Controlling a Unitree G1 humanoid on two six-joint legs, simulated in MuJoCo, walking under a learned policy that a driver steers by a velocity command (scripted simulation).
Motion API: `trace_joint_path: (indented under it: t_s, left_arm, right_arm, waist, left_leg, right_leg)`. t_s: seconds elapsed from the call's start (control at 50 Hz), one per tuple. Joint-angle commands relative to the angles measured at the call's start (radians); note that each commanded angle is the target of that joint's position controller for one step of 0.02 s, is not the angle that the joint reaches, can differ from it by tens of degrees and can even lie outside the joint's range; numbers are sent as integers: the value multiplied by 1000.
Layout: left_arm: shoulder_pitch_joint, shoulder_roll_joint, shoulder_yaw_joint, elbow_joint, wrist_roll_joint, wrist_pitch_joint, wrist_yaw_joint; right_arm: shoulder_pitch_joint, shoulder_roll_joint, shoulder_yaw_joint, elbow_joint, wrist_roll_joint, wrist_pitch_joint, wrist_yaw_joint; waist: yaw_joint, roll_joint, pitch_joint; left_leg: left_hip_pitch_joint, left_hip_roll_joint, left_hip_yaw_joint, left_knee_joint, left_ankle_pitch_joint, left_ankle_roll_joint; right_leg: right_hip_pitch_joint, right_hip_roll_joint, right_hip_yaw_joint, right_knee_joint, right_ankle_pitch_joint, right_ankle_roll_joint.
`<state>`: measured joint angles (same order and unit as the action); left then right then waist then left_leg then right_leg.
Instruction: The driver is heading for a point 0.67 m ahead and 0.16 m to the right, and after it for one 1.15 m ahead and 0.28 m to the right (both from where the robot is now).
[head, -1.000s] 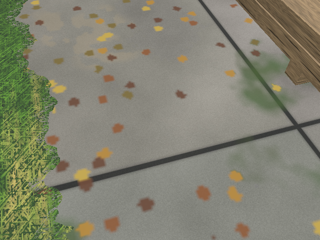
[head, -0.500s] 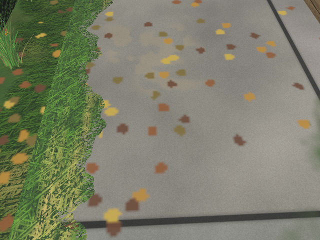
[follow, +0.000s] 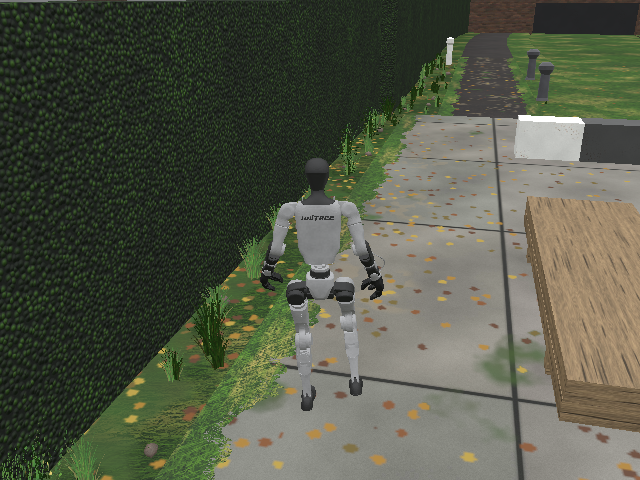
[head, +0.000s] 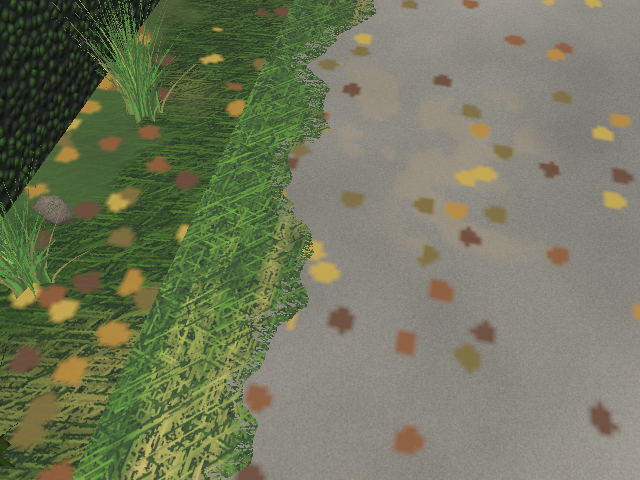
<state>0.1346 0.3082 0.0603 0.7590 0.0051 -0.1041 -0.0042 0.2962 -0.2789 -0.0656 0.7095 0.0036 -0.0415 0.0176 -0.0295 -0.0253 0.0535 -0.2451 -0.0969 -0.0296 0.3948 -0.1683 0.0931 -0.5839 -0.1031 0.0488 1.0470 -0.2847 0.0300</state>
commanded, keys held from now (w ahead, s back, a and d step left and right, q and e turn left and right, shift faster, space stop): w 0.02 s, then w+e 0.96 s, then w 0.02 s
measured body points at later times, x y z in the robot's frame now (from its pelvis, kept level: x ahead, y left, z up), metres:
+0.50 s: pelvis +0.30 -0.08 +0.00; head +0.33 -0.09 +0.44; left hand +0.44 +0.18 -0.11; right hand +0.39 -0.36 -0.11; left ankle +0.29 +0.08 -0.66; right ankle +0.33 -0.15 -0.74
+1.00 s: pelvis +0.58 -0.08 +0.00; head +0.61 -0.09 +0.45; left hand +0.82 +0.12 -0.11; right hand +0.56 -0.38 -0.10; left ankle +0.64 +0.01 -0.74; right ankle +0.52 -0.21 -0.66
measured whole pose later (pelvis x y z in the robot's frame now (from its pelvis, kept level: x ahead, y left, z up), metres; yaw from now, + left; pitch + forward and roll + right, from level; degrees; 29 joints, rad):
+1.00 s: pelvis +0.58 -0.08 +0.00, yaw -27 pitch +1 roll +2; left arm 0.27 0.33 0.07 0.69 -0.03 -0.02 0.00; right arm 0.26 -0.26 -0.06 0.74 -0.01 -0.10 0.00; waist -0.02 -0.05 0.02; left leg -0.21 -0.02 0.06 0.38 -0.19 0.02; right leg -0.56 -0.04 0.06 1.13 -0.33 0.00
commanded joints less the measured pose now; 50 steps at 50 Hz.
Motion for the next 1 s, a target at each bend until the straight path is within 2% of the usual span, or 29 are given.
trace_joint_path:
  t_s: [0.02,0.08,0.12,0.22,0.28,0.3,0.32,0.34,0.36,0.38,0.4,0.42,0.44,0.46,0.52,0.56,0.62,0.68,0.72,0.76,0.78,0.8,0.82,0.84,0.86,0.88,0.9,0.96,1.0]
  left_arm:
    - [4,62,13,-49,9,7,1]
    - [-72,37,-2,-57,-5,5,-12]
    - [-128,36,-7,-69,-17,2,-21]
    - [-195,55,-7,-108,-25,-3,-50]
    - [-111,83,6,-99,-22,0,-61]
    - [-12,111,23,-74,-18,3,-57]
    - [126,155,46,-43,-15,7,-50]
    - [253,249,70,-37,-7,11,-40]
    - [285,224,66,-23,-33,14,-43]
    - [265,164,46,-27,-39,18,-39]
    - [219,143,41,-44,-28,22,-33]
    - [167,132,36,-54,-19,25,-30]
    - [130,106,26,-66,-12,24,-25]
    - [111,111,25,-78,-4,26,-21]
    - [106,124,31,-85,-14,28,-8]
    - [124,152,41,-78,-21,30,3]
    - [169,156,45,-61,-29,43,15]
    - [224,150,46,-42,-37,57,20]
    - [234,144,46,-40,-35,64,23]
    - [212,141,48,-48,-31,70,24]
    - [202,116,40,-56,-27,70,21]
    - [195,61,19,-74,-16,64,16]
    - [325,-8,-3,-98,-33,54,16]
    - [336,68,3,-95,-44,50,17]
    - [247,140,24,-94,-43,54,17]
    - [179,143,28,-107,-33,60,18]
    - [139,132,30,-122,-23,61,15]
    - [143,73,26,-136,-36,76,1]
    - [109,45,18,-156,-28,83,-1]
  right_arm:
    - [-28,-152,-37,-64,1,-28,-20]
    - [0,-153,-33,-38,2,-31,-25]
    - [35,-160,-32,-13,2,-36,-23]
    - [83,-171,-38,47,1,-26,-23]
    - [52,-191,-44,49,-2,-12,-34]
    - [32,-196,-44,43,-3,-4,-38]
    - [22,-185,-36,30,-6,1,-46]
    - [95,-128,-14,-9,-22,-12,-47]
    - [127,-66,9,-1,-25,-36,-34]
    - [59,-146,-4,-21,6,-65,-16]
    - [-37,-155,-3,-51,29,-83,-8]
    - [-87,-147,-1,-66,16,-94,-8]
    - [-99,-154,-10,-67,-10,-91,-15]
    - [-85,-146,-11,-73,-18,-85,-16]
    - [-63,-113,-4,-73,-22,-62,-21]
    - [-133,-89,6,-92,-24,-57,-24]
    - [-241,-65,15,-113,-17,-64,-19]
    - [-310,-83,9,-133,0,-74,-9]
    - [-310,-108,-2,-135,4,-82,-3]
    - [-247,-131,-16,-120,7,-91,-3]
    - [-164,-153,-30,-101,1,-95,-9]
    - [-30,-199,-45,-90,-18,-98,-18]
    - [80,-284,-67,-61,-31,-84,-21]
    - [98,-226,-59,-48,-4,-74,-14]
    - [51,-153,-39,-61,-1,-70,-16]
    - [4,-129,-30,-65,-9,-63,-18]
    - [-30,-109,-22,-57,-13,-60,-18]
    - [-61,-89,-17,-37,-13,-66,-18]
    - [-51,-113,-25,-15,-7,-73,-15]
  waist:
    - [25,64,-73]
    - [-17,90,-50]
    - [-47,96,-23]
    - [-65,80,25]
    - [-10,108,-42]
    - [47,110,-112]
    - [116,85,-200]
    - [117,-76,-339]
    - [105,-247,-424]
    - [137,-144,-357]
    - [137,-76,-241]
    - [105,12,-140]
    - [75,40,-101]
    - [46,-3,-88]
    - [19,-22,-74]
    - [39,-20,-56]
    - [85,-40,-54]
    - [107,-52,-55]
    - [95,-66,-60]
    - [51,-93,-71]
    - [5,-89,-117]
    - [-59,-21,-239]
    - [-30,253,-385]
    - [-36,310,-367]
    - [-61,187,-228]
    - [-54,116,-145]
    - [-38,99,-81]
    - [5,147,-40]
    - [6,123,-27]
  left_leg:
    - [54,251,-206,-195,306,184]
    - [52,217,-115,-210,234,132]
    - [73,240,-111,-232,155,123]
    - [300,330,-95,-180,250,104]
    - [363,330,-38,-49,636,65]
    - [355,303,-2,86,817,44]
    - [259,262,42,285,828,8]
    - [-81,169,80,651,476,-60]
    - [-376,-10,-1,925,-343,-115]
    - [-502,58,-114,991,-345,-94]
    - [-533,104,-101,958,-275,-79]
    - [-520,139,-83,860,-221,-74]
    - [-465,169,-78,772,-178,-79]
    - [-413,174,-75,736,-167,-92]
    - [-369,179,-43,587,-139,-136]
    - [-349,164,-28,444,-3,-159]
    - [-249,114,-19,234,215,-171]
    - [-215,88,-40,136,244,-164]
    - [-201,86,-64,88,187,-145]
    - [-115,89,-56,52,122,-108]
    - [21,105,-50,20,123,-76]
    - [256,242,-167,47,78,-11]
    - [607,474,-567,8,-81,151]
    - [608,538,-776,-61,-309,180]
    - [492,487,-641,-85,-343,134]
    - [377,440,-496,-95,-233,98]
    - [279,399,-396,-120,-116,88]
    - [148,346,-216,-194,25,80]
    - [125,354,-157,-229,90,103]
  right_leg:
    - [-41,-15,-7,-151,163,31]
    - [6,6,-28,-360,386,23]
    - [17,18,-38,-430,466,6]
    - [-108,35,-29,-511,338,-65]
    - [17,100,-75,-516,203,-115]
    - [159,143,-112,-526,201,-139]
    - [382,142,-82,-532,252,-173]
    - [759,-83,288,-522,249,-310]
    - [968,-230,728,-682,96,-448]
    - [953,-210,699,-729,-58,-397]
    - [832,-176,572,-744,-52,-356]
    - [678,-140,480,-766,38,-333]
    - [575,-109,416,-789,134,-318]
    - [503,-91,400,-805,219,-330]
    - [392,-53,307,-832,337,-332]
    - [338,-19,250,-838,355,-308]
    - [288,32,211,-819,294,-255]
    - [343,13,276,-768,224,-237]
    - [415,-11,343,-709,197,-221]
    - [436,-18,382,-638,224,-199]
    - [413,20,360,-553,262,-173]
    - [319,72,293,-322,196,-139]
    - [-10,219,139,7,-180,-68]
    - [-175,151,127,181,-306,-52]
    - [-217,108,133,239,-217,-43]
    - [-202,76,96,237,-142,-36]
    - [-186,52,89,194,-92,-30]
    - [-109,6,58,114,-37,-26]
    - [-120,-4,50,42,-2,-16]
